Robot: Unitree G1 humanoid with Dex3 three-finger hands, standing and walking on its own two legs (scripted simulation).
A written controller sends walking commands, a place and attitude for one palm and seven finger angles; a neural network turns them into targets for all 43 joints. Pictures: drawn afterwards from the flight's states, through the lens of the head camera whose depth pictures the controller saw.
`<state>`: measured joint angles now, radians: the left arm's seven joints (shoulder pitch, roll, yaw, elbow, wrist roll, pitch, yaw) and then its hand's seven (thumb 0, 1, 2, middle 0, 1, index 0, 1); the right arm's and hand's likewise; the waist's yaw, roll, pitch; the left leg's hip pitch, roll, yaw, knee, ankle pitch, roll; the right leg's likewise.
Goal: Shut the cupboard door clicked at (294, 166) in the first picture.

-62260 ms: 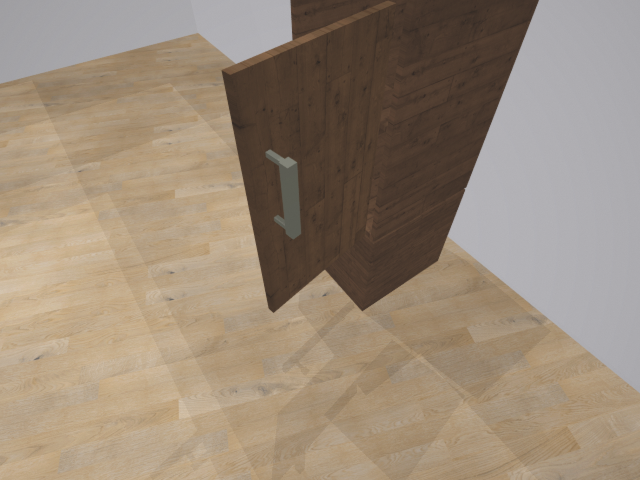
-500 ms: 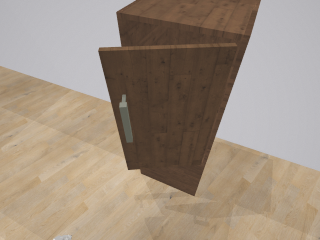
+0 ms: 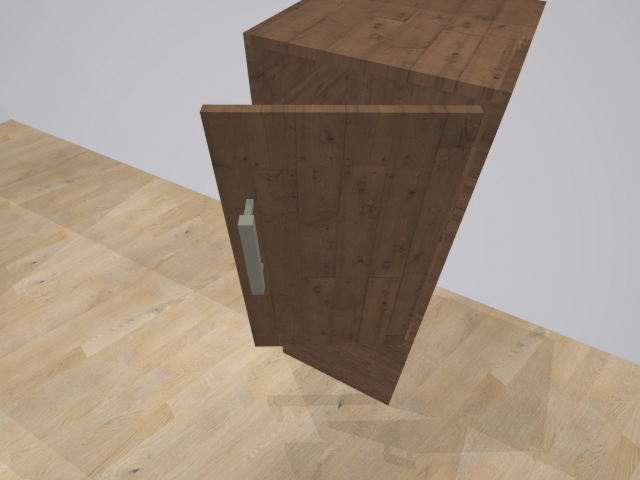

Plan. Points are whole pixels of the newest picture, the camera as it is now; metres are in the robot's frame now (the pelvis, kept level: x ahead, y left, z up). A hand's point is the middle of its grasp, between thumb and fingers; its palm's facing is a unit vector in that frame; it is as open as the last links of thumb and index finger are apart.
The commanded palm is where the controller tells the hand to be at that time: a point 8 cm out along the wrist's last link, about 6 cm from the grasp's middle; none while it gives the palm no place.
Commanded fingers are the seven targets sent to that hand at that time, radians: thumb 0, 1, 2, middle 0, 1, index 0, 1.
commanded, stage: shuffle to correct the standing spot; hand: left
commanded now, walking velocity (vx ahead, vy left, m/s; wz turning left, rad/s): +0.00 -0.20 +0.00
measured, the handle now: (254, 249) +0.44 +0.13 +0.02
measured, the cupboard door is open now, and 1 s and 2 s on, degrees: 29 29 29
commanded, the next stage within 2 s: come to a stop and stand still in 0.64 s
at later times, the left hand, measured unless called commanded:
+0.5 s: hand out of the picture -0.04 +0.13 -0.21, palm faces +0.08 -0.99 -0.12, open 7.4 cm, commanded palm none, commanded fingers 0.00 0.90 0.90 -0.20 -0.30 -0.20 -0.30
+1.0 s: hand out of the picture +0.02 +0.07 -0.19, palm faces +0.02 -0.98 -0.19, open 7.3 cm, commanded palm none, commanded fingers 0.00 0.90 0.90 -0.20 -0.30 -0.20 -0.30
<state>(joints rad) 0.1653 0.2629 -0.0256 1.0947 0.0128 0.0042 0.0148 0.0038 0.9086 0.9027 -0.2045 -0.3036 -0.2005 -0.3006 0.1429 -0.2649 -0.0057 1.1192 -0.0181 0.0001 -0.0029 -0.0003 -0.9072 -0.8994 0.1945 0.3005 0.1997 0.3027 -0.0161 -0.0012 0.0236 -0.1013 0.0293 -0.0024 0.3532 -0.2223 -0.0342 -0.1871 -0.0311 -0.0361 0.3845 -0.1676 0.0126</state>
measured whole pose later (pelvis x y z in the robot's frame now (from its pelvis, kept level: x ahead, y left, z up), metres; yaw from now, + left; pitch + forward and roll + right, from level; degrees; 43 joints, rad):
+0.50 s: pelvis -0.02 -0.03 -0.02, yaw +2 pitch -1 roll -2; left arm 0.34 0.16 0.05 1.03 0.03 0.08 0.01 0.00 0.91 0.90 -0.20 -0.30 -0.20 -0.30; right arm 0.30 -0.14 -0.06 1.12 -0.02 0.01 -0.07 0.00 -0.91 -0.90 0.19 0.30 0.20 0.30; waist -0.01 -0.05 0.04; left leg -0.27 0.07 0.08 0.63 -0.35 0.02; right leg -0.33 0.04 -0.11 0.61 -0.29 -0.05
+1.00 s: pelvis -0.03 -0.11 -0.02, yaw +0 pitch -2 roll -2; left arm 0.23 0.16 0.03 1.02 0.03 0.01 0.02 0.00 0.93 0.90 -0.20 -0.30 -0.20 -0.30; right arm 0.27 -0.21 -0.07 1.07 -0.02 0.01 -0.03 0.00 -0.91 -0.90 0.19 0.30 0.20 0.30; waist -0.02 0.03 0.04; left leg -0.29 0.06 0.04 0.60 -0.27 -0.01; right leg -0.23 -0.04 -0.05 0.54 -0.28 0.04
